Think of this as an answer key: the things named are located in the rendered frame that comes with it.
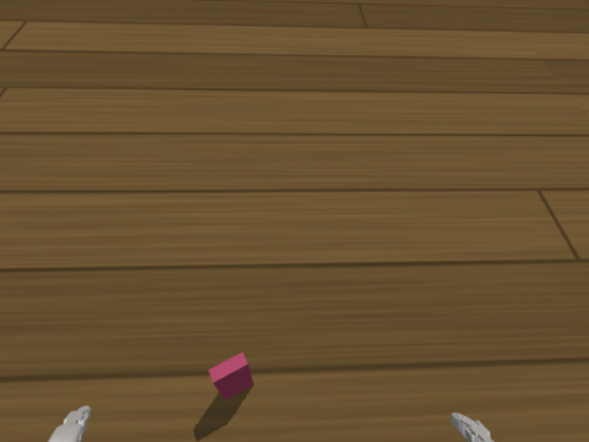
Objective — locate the carton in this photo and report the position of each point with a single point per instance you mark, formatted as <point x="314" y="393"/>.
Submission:
<point x="232" y="376"/>

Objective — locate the right robot hand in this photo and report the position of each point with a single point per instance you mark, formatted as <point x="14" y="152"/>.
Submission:
<point x="471" y="430"/>

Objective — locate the left robot hand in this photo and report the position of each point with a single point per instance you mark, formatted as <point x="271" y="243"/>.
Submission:
<point x="75" y="424"/>

